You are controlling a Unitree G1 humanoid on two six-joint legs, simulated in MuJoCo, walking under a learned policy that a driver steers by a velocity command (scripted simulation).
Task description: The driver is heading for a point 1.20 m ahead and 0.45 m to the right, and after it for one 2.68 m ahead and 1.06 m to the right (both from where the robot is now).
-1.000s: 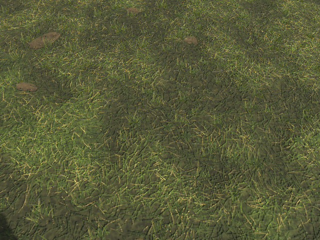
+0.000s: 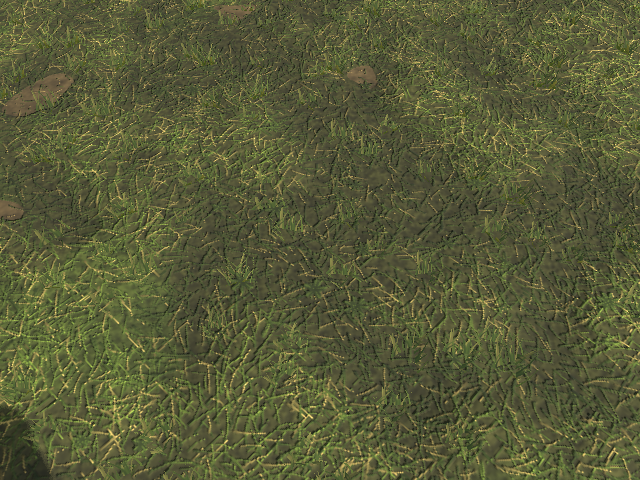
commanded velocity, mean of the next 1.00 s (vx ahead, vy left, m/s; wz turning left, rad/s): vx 0.49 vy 0.00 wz -0.22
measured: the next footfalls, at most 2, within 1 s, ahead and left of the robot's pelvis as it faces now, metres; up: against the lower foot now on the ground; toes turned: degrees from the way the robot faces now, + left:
left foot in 0.48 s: +0.47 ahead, +0.13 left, +0.00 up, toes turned +2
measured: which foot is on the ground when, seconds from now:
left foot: up 0.00-0.46, down 0.48-1.00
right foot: down 0.00-0.50, up 0.52-1.00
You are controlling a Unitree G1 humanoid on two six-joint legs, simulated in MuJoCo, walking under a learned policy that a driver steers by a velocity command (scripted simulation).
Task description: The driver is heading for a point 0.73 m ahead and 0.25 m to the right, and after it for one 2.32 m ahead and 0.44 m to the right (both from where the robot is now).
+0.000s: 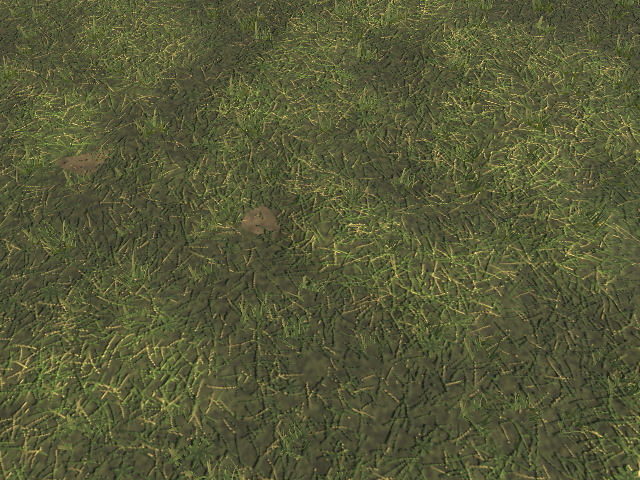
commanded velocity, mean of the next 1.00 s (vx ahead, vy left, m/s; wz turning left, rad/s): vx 0.50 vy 0.00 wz -0.58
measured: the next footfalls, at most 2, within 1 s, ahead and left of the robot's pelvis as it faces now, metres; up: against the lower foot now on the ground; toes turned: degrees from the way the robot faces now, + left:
right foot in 0.04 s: +0.19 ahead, -0.10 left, +0.00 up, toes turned -5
left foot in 0.52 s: +0.52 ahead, +0.04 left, +0.00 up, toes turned -22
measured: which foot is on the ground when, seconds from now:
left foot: down 0.00-0.02, up 0.04-0.50, down 0.52-1.00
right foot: up 0.00-0.02, down 0.04-0.54, up 0.56-1.00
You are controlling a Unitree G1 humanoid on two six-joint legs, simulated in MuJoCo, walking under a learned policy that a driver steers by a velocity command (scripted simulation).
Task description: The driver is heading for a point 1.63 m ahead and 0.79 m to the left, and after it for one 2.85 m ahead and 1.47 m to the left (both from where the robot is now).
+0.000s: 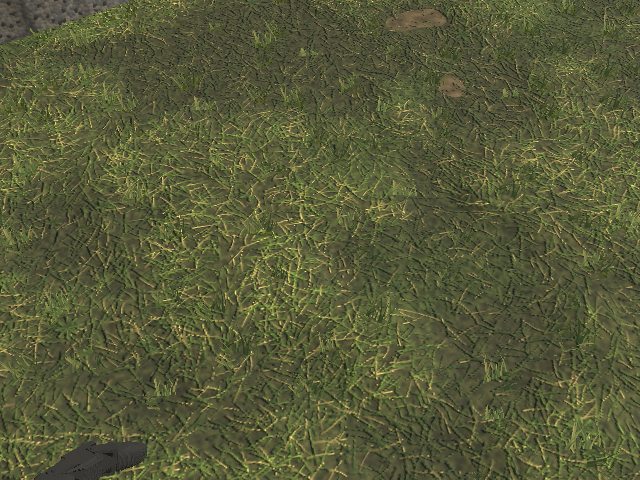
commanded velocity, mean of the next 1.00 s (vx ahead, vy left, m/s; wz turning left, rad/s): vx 0.49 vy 0.00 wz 0.34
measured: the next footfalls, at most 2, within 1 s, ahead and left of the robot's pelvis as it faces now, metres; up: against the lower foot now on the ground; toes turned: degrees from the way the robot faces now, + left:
right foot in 0.04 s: +0.19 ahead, -0.12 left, +0.00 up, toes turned -4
left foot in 0.62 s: +0.49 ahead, +0.12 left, +0.00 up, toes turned +15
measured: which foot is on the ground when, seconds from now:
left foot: down 0.00-0.04, up 0.06-0.60, down 0.62-1.00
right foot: up 0.00-0.02, down 0.04-0.62, up 0.64-1.00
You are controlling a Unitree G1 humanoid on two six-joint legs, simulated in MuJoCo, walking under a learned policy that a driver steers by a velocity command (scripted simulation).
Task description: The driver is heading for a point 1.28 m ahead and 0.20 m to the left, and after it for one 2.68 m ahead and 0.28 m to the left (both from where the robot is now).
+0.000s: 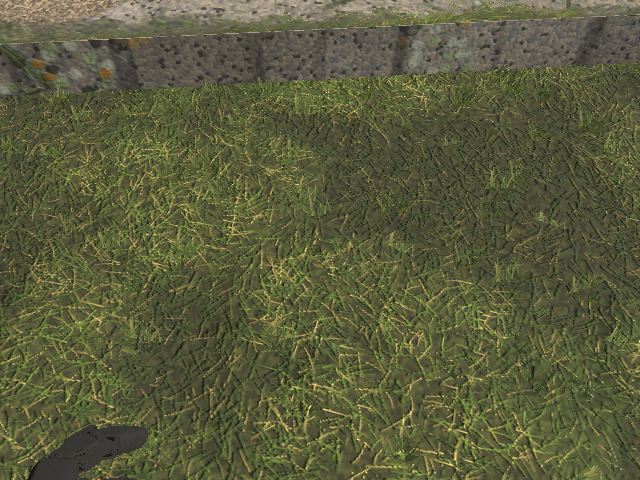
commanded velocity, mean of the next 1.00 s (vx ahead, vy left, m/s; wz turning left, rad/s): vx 0.07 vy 0.00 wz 0.44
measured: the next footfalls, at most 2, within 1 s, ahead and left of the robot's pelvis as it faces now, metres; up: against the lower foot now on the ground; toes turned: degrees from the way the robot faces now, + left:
right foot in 0.06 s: +0.22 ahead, -0.13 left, +0.00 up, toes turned +6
left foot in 0.48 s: +0.13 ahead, +0.12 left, +0.00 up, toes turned +21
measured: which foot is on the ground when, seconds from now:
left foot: down 0.00-0.06, up 0.08-0.46, down 0.48-1.00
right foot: up 0.00-0.04, down 0.06-0.48, up 0.50-0.86, down 0.88-1.00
